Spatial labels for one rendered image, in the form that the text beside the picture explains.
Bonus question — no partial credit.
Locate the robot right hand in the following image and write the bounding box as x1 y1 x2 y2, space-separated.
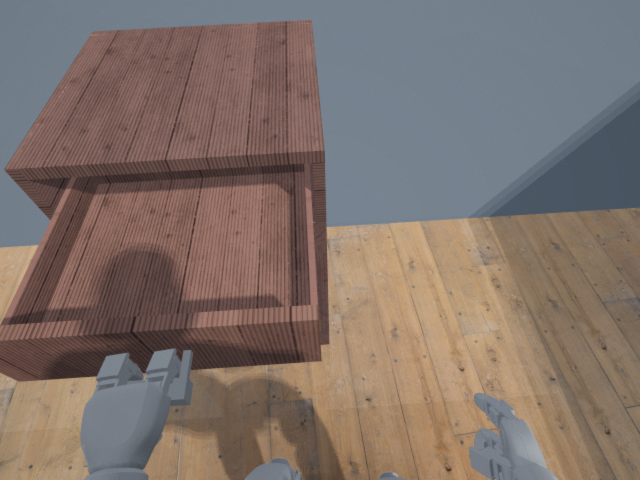
469 393 547 480

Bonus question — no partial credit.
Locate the drawer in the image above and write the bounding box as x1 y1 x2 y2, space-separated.
0 163 322 382

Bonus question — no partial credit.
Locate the robot left hand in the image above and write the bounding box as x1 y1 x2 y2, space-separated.
80 348 182 474

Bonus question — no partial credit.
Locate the cabinet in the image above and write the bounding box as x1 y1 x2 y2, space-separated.
4 20 329 345

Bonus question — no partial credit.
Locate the handle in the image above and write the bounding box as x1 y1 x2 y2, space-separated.
127 350 193 406

